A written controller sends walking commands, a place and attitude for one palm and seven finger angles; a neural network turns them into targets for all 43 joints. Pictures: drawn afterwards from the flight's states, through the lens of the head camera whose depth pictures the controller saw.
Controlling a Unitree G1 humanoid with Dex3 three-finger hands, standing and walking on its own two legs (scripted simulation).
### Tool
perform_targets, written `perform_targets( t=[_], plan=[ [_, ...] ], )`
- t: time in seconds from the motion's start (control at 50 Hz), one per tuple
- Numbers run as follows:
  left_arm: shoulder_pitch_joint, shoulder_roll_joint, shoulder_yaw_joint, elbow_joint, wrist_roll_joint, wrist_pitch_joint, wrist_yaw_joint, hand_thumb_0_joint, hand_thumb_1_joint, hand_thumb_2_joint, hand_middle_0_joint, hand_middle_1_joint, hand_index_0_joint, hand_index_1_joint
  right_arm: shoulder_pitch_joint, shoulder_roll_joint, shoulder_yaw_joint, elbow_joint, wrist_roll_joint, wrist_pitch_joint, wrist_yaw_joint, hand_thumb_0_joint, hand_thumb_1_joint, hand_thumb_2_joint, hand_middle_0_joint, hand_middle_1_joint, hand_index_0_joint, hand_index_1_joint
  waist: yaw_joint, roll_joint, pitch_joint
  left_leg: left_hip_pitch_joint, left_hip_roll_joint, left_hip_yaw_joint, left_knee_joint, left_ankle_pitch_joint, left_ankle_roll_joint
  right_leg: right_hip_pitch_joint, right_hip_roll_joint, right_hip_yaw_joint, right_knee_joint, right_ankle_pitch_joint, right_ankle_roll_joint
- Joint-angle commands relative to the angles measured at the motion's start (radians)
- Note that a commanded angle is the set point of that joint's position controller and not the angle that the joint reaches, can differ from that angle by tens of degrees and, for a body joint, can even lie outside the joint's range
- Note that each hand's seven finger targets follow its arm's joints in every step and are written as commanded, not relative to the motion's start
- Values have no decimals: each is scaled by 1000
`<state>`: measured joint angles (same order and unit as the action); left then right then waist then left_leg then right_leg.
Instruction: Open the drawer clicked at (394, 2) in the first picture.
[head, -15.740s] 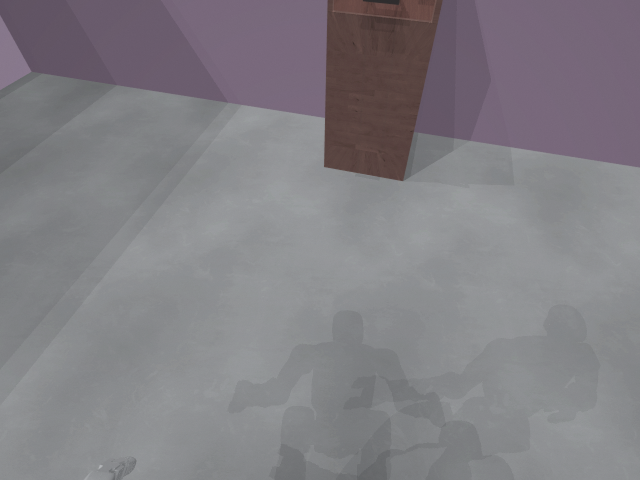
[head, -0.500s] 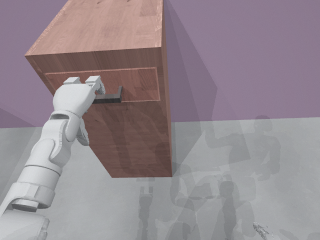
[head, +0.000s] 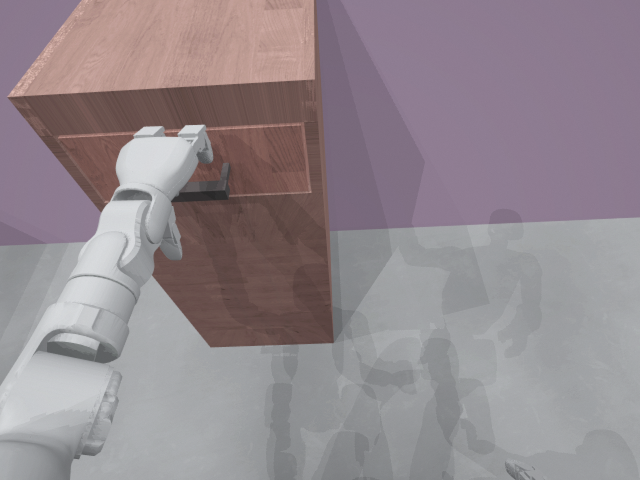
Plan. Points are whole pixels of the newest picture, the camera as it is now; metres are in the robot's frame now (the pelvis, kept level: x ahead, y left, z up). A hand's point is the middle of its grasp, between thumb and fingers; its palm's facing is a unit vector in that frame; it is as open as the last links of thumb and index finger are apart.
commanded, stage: move the hooked fingers above the handle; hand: left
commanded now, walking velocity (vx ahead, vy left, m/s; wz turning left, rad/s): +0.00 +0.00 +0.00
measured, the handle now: (189, 181) +0.52 +0.24 +0.04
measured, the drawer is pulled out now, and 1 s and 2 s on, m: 0.00 0.00 0.00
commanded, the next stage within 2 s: lower the fingers behind the handle in 0.90 s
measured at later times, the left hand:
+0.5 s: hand (173, 187) +0.47 +0.23 +0.08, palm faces -0.05 +0.00 -1.00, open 13.8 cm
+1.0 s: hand (175, 181) +0.48 +0.23 +0.09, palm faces -0.04 -0.01 -1.00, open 13.9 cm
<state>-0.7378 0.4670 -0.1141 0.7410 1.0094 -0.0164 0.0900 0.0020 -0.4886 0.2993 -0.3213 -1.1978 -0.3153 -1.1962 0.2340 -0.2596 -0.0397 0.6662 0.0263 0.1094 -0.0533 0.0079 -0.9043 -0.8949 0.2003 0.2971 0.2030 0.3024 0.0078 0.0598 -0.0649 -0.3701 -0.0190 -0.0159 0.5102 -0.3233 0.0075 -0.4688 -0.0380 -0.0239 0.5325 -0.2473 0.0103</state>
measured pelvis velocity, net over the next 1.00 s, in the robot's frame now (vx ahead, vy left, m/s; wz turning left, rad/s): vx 0.00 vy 0.00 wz -0.02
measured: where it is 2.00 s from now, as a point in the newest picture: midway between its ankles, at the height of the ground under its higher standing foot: outside the picture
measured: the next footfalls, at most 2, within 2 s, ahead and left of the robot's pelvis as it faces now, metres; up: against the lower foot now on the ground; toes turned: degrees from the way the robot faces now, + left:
none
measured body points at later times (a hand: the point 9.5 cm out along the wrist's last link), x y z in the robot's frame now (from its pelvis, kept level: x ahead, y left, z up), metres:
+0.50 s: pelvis +0.00 +0.00 +0.00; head +0.07 -0.03 +0.44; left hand +0.47 +0.23 +0.14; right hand +0.05 -0.28 -0.14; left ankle -0.05 +0.12 -0.73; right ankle +0.00 -0.13 -0.73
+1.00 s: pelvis +0.00 +0.00 +0.00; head +0.07 -0.02 +0.44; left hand +0.47 +0.23 +0.14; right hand +0.05 -0.27 -0.14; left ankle -0.05 +0.12 -0.73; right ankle +0.00 -0.13 -0.73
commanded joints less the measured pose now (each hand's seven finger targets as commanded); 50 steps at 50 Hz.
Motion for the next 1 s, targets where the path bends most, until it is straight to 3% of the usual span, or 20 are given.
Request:
perform_targets(
  t=[0.0,0.04,0.12,0.16,0.24,0.26,0.32,0.34,0.46,0.52,0.54,0.58,0.68,0.72,0.74,0.76,0.8,0.88,0.94,0.98],
  plan=[
    [-491,247,117,-120,-2,1,63,0,-500,300,-300,-1200,-300,-1200,67,-132,-42,-72,-11,-19,3,0,-900,-900,200,300,200,300,-33,-50,-403,88,-14,24,2,528,14,252,51,-23,19,385,-51],
    [-484,277,141,-77,9,9,69,0,-500,300,-300,-1200,-300,-1200,73,-138,-41,-71,-12,-13,3,0,-900,-900,200,300,200,300,-31,-69,-419,61,-18,25,8,539,16,268,53,-21,27,400,-52],
    [-524,264,126,-41,23,12,85,0,-500,300,-300,-1200,-300,-1200,105,-136,-46,-64,-16,-9,7,0,-900,-900,200,300,200,300,-42,-62,-437,56,-10,32,20,567,19,259,53,-18,36,423,-48],
    [-540,309,157,-33,28,4,88,0,-500,300,-300,-1200,-300,-1200,119,-141,-49,-62,-17,-7,7,0,-900,-900,200,300,200,300,-44,-69,-465,39,-11,32,26,563,24,280,53,-11,41,439,-46],
    [-506,316,177,-64,26,-10,89,0,-500,300,-300,-1200,-300,-1200,133,-139,-58,-69,-21,-7,10,0,-900,-900,200,300,200,300,-30,-41,-508,58,-6,36,33,626,26,304,53,-8,44,473,-45],
    [-487,347,201,-74,23,-12,91,0,-500,300,-300,-1200,-300,-1200,138,-141,-59,-69,-20,-7,11,0,-900,-900,200,300,200,300,-20,-34,-513,51,-6,40,32,625,27,316,52,-6,45,482,-44],
    [-468,313,171,-45,15,-3,90,0,-500,300,-300,-1200,-300,-1200,130,-143,-57,-66,-15,-5,11,0,-900,-900,200,300,200,300,-37,-61,-430,17,-8,48,14,536,31,292,55,-11,26,443,-43],
    [-472,340,189,-41,18,-5,89,0,-500,300,-300,-1200,-300,-1200,128,-149,-57,-66,-13,-4,9,0,-900,-900,200,300,200,300,-41,-88,-419,1,-9,46,11,516,33,301,54,-10,22,437,-43],
    [-522,325,156,-109,17,-31,79,0,-500,300,-300,-1200,-300,-1200,127,-146,-63,-70,-10,-9,1,0,-900,-900,200,300,200,300,-51,-19,-458,54,-11,44,9,489,35,283,55,-3,12,398,-43],
    [-514,322,155,-108,9,-43,77,0,-500,300,-300,-1200,-300,-1200,119,-144,-61,-70,-9,-13,-2,0,-900,-900,200,300,200,300,-53,0,-433,63,-12,43,9,476,33,266,55,-5,10,381,-45],
    [-526,313,148,-95,9,-42,77,0,-500,300,-300,-1200,-300,-1200,122,-147,-61,-66,-11,-12,-3,0,-900,-900,200,300,200,300,-65,-39,-427,57,-13,39,12,472,36,262,56,-6,5,379,-43],
    [-524,343,169,-63,12,-39,85,0,-500,300,-300,-1200,-300,-1200,118,-148,-57,-62,-7,-14,-6,0,-900,-900,200,300,200,300,-58,-37,-395,28,-14,43,1,419,34,254,54,-6,3,347,-43],
    [-571,333,141,17,25,-17,91,0,-500,300,-300,-1200,-300,-1200,117,-150,-47,-60,-5,-18,-7,0,-900,-900,200,300,200,300,-71,-40,-353,1,-17,41,-3,360,31,218,53,-8,-2,293,-45],
    [-579,319,125,9,26,-19,84,0,-500,300,-300,-1200,-300,-1200,117,-148,-47,-69,-7,-20,-8,0,-900,-900,200,300,200,300,-70,-19,-403,22,-18,44,4,380,30,228,52,-4,5,308,-44],
    [-595,321,128,14,26,-23,80,0,-500,300,-300,-1200,-300,-1200,121,-151,-49,-67,-9,-19,-11,0,-900,-900,200,300,200,300,-82,-46,-414,26,-18,41,11,389,33,231,53,-3,2,316,-42],
    [-611,319,120,11,24,-29,77,0,-500,300,-300,-1200,-300,-1200,125,-148,-48,-67,-10,-21,-10,0,-900,-900,200,300,200,300,-79,-11,-418,27,-17,42,12,388,32,228,50,0,5,320,-42],
    [-574,338,144,13,24,-37,71,0,-500,300,-300,-1200,-300,-1200,129,-150,-48,-72,-12,-20,-11,0,-900,-900,200,300,200,300,-69,-30,-439,27,-16,40,18,414,32,244,52,-2,15,343,-42],
    [-564,308,137,5,19,-57,72,0,-500,300,-300,-1200,-300,-1200,140,-146,-54,-70,-14,-20,-7,0,-900,-900,200,300,200,300,-68,-29,-435,42,-10,33,27,456,30,222,58,-8,18,346,-44],
    [-557,372,191,-7,22,-62,85,0,-500,300,-300,-1200,-300,-1200,134,-151,-51,-73,-15,-16,-8,0,-900,-900,200,300,200,300,-52,-32,-443,14,-13,33,25,468,28,246,58,-6,25,362,-47],
    [-547,352,180,5,26,-55,98,0,-500,300,-300,-1200,-300,-1200,143,-147,-54,-65,-15,-18,-4,0,-900,-900,200,300,200,300,-55,-25,-427,16,-9,36,25,470,27,230,58,-10,26,359,-45]
  ],
)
